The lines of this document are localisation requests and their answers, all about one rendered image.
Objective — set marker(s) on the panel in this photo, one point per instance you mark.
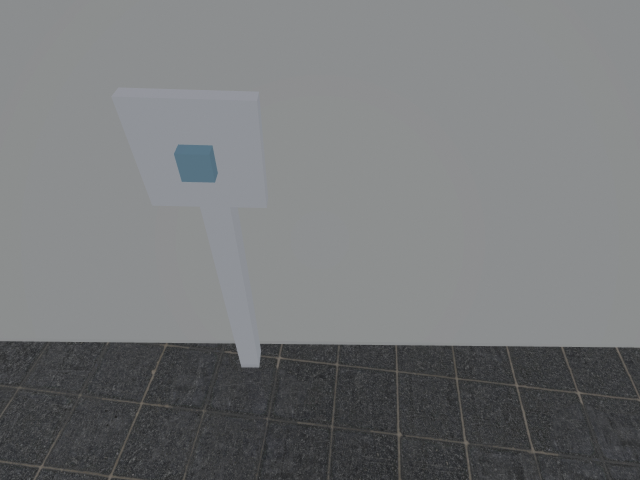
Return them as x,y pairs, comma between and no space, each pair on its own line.
155,122

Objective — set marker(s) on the button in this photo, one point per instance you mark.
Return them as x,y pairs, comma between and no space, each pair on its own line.
196,163

